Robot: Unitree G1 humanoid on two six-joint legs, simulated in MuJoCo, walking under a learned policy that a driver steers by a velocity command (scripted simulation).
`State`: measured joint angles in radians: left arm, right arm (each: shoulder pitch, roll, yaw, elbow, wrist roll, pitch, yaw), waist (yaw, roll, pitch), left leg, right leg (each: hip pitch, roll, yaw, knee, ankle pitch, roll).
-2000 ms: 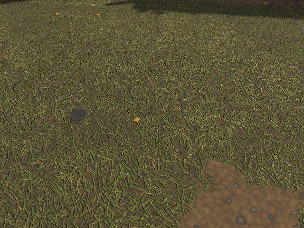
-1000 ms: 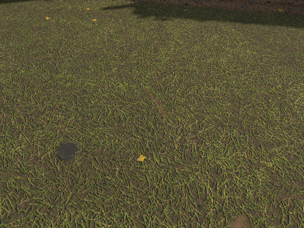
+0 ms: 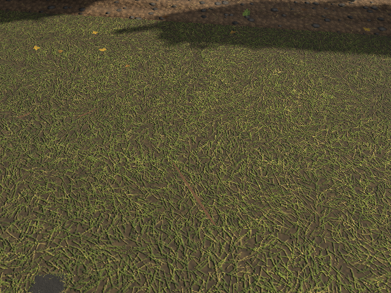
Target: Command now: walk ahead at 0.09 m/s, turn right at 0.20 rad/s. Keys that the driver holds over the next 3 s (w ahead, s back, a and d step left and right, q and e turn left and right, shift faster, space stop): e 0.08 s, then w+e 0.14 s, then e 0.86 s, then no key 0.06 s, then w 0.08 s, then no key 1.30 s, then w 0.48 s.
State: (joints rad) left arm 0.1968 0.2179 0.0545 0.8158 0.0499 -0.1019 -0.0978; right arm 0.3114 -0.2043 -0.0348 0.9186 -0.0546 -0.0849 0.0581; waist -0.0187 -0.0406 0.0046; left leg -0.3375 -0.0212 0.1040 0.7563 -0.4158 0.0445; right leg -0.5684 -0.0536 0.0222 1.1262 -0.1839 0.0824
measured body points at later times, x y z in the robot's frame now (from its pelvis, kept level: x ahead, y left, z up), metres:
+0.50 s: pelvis +0.06 +0.02 -0.05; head +0.08 +0.00 +0.40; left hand +0.28 +0.22 -0.15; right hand +0.04 -0.22 -0.18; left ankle +0.01 +0.14 -0.71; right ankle +0.15 -0.14 -0.68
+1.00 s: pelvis +0.18 -0.10 -0.16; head +0.21 -0.12 +0.29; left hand +0.37 +0.08 -0.29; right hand +0.20 -0.39 -0.27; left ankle +0.32 +0.02 -0.80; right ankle +0.20 -0.17 -0.90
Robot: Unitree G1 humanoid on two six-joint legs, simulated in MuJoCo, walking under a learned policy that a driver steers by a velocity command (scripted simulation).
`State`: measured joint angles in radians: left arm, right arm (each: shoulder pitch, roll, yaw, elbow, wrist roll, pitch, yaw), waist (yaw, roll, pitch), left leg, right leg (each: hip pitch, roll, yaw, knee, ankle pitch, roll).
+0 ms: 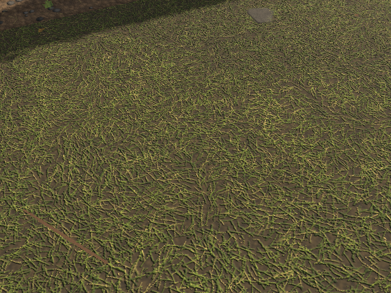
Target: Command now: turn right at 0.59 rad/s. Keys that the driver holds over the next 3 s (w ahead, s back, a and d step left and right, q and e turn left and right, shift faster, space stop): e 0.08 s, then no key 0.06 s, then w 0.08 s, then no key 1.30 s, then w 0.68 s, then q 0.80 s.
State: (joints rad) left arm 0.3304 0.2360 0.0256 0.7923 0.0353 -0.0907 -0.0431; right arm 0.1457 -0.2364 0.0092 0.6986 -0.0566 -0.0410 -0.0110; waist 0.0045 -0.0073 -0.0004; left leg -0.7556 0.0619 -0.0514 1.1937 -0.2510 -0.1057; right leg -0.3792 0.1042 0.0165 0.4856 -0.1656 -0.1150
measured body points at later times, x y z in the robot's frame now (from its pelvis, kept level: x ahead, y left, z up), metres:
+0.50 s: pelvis +0.10 +0.08 +0.00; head +0.11 +0.07 +0.45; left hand +0.22 +0.31 -0.13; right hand +0.20 -0.16 -0.12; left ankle +0.13 +0.18 -0.73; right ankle +0.08 -0.04 -0.74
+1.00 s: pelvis +0.12 +0.11 +0.00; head +0.14 +0.11 +0.45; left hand +0.25 +0.34 -0.14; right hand +0.22 -0.17 -0.11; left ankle +0.13 +0.18 -0.73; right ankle +0.08 -0.04 -0.73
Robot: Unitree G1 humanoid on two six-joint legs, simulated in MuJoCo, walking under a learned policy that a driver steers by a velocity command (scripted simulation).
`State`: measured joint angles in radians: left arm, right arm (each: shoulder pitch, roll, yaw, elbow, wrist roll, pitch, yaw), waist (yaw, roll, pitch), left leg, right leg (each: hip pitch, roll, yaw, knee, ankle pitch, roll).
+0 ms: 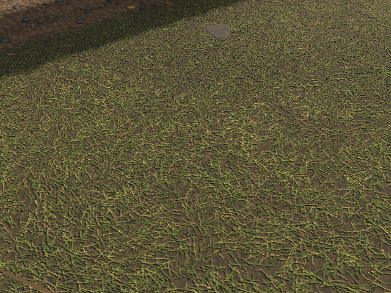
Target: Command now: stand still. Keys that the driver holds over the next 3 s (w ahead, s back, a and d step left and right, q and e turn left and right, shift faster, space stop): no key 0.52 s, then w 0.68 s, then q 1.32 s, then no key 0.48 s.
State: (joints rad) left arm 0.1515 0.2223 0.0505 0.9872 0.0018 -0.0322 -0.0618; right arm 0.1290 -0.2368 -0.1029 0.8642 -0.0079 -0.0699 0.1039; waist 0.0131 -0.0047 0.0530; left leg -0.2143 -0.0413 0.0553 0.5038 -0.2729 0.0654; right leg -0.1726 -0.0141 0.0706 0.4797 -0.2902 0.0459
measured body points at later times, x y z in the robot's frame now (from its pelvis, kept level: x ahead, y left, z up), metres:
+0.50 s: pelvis +0.00 +0.00 +0.00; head +0.02 +0.01 +0.45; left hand +0.08 +0.26 -0.15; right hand +0.12 -0.26 -0.12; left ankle +0.00 +0.07 -0.74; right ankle -0.02 -0.15 -0.74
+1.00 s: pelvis +0.10 -0.04 +0.01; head +0.11 -0.06 +0.46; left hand +0.08 +0.21 -0.14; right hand +0.18 -0.30 -0.14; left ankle +0.13 +0.09 -0.66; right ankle +0.06 -0.12 -0.74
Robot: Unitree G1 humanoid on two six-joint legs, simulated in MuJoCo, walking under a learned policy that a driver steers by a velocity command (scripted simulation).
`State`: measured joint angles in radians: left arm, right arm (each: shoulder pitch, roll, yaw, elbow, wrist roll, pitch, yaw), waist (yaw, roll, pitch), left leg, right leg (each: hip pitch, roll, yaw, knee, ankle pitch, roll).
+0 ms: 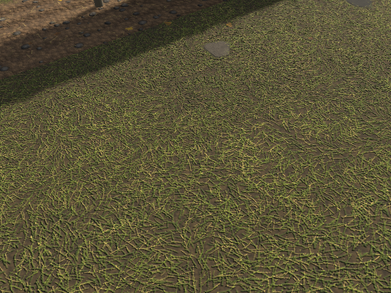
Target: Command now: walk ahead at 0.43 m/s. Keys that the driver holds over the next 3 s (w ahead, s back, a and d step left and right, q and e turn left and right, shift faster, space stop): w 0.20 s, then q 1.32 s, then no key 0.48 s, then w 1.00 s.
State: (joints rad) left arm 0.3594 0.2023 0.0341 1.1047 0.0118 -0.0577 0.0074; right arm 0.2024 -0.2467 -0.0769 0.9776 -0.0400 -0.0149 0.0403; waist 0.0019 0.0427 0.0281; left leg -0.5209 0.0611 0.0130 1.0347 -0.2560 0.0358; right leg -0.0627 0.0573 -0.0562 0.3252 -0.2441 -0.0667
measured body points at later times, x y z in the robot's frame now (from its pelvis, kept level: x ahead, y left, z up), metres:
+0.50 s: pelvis +0.21 +0.06 +0.00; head +0.23 +0.08 +0.45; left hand +0.31 +0.32 -0.13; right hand +0.23 -0.20 -0.14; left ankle +0.24 +0.11 -0.74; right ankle +0.27 -0.12 -0.66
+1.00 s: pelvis +0.32 +0.01 -0.02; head +0.34 +0.02 +0.43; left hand +0.37 +0.31 -0.11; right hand +0.55 -0.20 -0.12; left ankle +0.24 +0.11 -0.71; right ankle +0.36 -0.09 -0.75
